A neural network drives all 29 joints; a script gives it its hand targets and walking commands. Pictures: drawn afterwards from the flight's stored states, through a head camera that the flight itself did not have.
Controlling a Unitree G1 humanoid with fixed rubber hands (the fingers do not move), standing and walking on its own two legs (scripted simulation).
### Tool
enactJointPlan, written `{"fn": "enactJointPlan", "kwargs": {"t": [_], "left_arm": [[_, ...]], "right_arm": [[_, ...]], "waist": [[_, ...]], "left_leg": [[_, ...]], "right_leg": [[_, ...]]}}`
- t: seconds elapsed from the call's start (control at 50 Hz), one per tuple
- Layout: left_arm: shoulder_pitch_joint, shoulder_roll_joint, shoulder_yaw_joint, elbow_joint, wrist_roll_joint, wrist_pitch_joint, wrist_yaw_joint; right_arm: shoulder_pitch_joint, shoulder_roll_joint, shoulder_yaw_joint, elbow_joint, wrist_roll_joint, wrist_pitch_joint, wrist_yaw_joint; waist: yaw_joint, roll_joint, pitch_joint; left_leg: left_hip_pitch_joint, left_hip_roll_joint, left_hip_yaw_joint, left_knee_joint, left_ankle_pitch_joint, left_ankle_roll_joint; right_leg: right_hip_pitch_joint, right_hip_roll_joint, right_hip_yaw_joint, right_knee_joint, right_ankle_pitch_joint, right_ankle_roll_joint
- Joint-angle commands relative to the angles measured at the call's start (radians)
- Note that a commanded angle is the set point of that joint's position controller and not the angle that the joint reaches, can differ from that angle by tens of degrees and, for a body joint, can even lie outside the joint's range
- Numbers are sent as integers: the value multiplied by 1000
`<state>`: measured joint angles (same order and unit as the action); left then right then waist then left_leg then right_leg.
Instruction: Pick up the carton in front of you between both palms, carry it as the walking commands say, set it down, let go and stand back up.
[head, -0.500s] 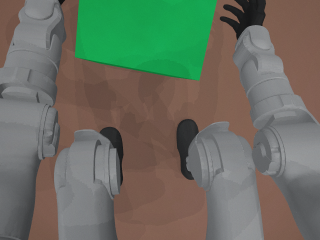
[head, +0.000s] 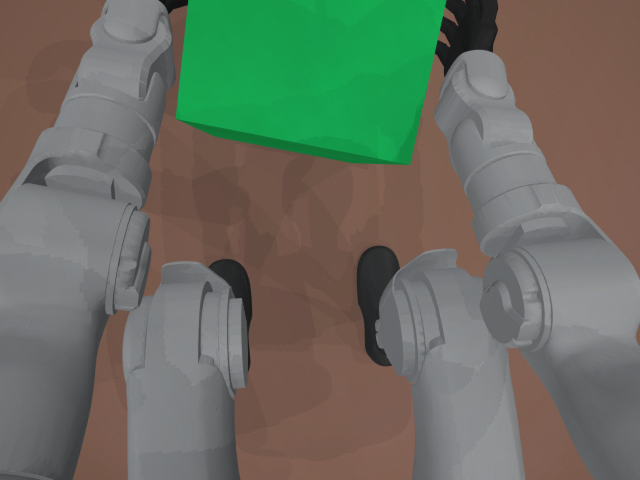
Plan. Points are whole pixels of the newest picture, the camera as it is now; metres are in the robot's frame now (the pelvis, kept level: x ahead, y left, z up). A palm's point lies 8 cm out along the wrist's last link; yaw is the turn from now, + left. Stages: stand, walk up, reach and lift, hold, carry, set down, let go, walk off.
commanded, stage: reach and lift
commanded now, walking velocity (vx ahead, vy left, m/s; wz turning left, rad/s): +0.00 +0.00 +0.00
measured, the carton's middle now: (305, 59) +0.52 +0.02 -0.25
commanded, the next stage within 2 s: none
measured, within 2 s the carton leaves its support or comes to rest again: leaves its support in 0.22 s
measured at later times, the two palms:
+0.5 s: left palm out of the picture +0.52 +0.18 -0.08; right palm (510, 41) +0.50 -0.12 -0.07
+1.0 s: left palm out of the picture +0.48 +0.18 +0.09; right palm out of the picture +0.48 -0.12 +0.09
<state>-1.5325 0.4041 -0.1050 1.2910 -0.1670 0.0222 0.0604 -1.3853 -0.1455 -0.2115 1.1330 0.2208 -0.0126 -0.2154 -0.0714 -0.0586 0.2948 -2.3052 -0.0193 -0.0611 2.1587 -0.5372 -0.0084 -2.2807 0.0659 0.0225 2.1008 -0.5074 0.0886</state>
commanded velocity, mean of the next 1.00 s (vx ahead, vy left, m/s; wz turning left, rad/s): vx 0.00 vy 0.00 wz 0.00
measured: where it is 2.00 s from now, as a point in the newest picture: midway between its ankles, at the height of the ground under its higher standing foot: (308, 333)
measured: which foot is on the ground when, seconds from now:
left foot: down 0.00-1.00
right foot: down 0.00-1.00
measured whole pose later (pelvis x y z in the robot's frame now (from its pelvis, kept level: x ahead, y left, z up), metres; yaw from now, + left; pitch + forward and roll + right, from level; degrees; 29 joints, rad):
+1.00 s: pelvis +0.02 -0.01 +0.15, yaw +5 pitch +41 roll -1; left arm -0.94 0.05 0.33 0.75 0.19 0.34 0.03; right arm -0.83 0.11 -0.50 0.57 -0.15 0.32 -0.11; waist -0.04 -0.02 -0.21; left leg -1.89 -0.11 -0.10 1.67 -0.50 -0.05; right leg -1.87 0.12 0.10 1.66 -0.51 0.08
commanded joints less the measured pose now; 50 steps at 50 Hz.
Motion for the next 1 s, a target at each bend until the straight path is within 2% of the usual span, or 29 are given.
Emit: {"fn": "enactJointPlan", "kwargs": {"t": [0.0, 0.06, 0.14, 0.2, 0.3, 0.34, 0.38, 0.42, 0.48, 0.54, 0.62, 0.72, 0.8, 0.98], "left_arm": [[-421, -528, -75, -130, 30, -3, -117], [-401, -761, -36, -149, 74, 33, -190], [-373, -898, 6, -222, 102, 54, -225], [-392, -992, -36, -317, 73, 58, -223], [-404, -1122, -150, -563, 17, 89, -193], [-369, -1175, -180, -638, 16, 121, -182], [-327, -1222, -188, -680, 29, 158, -182], [-282, -1262, -171, -658, 54, 196, -192], [-220, -1308, -88, -534, 118, 245, -219], [-183, -1323, 10, -434, 186, 268, -239], [-153, -1319, 110, -384, 251, 269, -252], [-118, -1338, 141, -390, 286, 268, -264], [-90, -1381, 93, -447, 268, 272, -271], [16, -1469, -76, -592, 184, 290, -269]], "right_arm": [[-346, 513, 79, -120, -60, 8, 130], [-435, 718, 62, -172, -125, 53, 214], [-466, 867, 92, -244, -123, 89, 266], [-464, 959, 148, -303, -82, 106, 279], [-464, 1055, 284, -460, -43, 150, 269], [-476, 1057, 334, -558, -41, 169, 263], [-477, 1055, 360, -629, -52, 193, 264], [-455, 1062, 354, -635, -85, 223, 272], [-405, 1085, 282, -551, -166, 273, 294], [-369, 1108, 204, -475, -236, 304, 315], [-347, 1132, 155, -439, -284, 316, 338], [-302, 1182, 172, -427, -296, 324, 355], [-250, 1225, 227, -447, -279, 330, 364], [-100, 1285, 377, -517, -216, 346, 371]], "waist": [[5, 172, -1071], [24, 161, -1037], [53, 127, -1089], [64, 136, -1235], [61, 190, -1595], [53, 203, -1703], [38, 202, -1726], [21, 201, -1642], [-5, 199, -1420], [-4, 191, -1313], [11, 153, -1309], [37, 109, -1359], [41, 97, -1429], [38, 115, -1487]], "left_leg": [[575, -37, 21, -191, 210, 17], [521, -64, 38, -176, 212, 24], [538, -78, 66, -164, 285, 35], [624, -83, 88, -153, 382, 28], [909, -97, 110, -164, 525, -3], [984, -107, 120, -183, 522, -14], [986, -119, 128, -216, 456, -18], [924, -128, 131, -266, 331, -18], [789, -135, 125, -351, 128, -15], [726, -143, 124, -419, 41, -8], [736, -147, 124, -481, 55, 2], [795, -150, 129, -549, 96, 6], [881, -153, 131, -595, 147, 2], [1083, -159, 120, -703, 235, -21]], "right_leg": [[494, 51, -111, -98, 240, -10], [467, 78, -119, -80, 216, -14], [458, 102, -129, -65, 260, -15], [504, 111, -135, -50, 348, -13], [570, 120, -160, -73, 416, -3], [611, 123, -171, -102, 394, 0], [637, 125, -178, -135, 337, -4], [619, 124, -179, -175, 243, -16], [544, 119, -174, -244, 91, -32], [531, 118, -161, -312, 34, -42], [579, 120, -143, -392, 46, -41], [666, 121, -132, -474, 76, -31], [751, 123, -125, -526, 118, -27], [941, 125, -104, -637, 197, -32]]}}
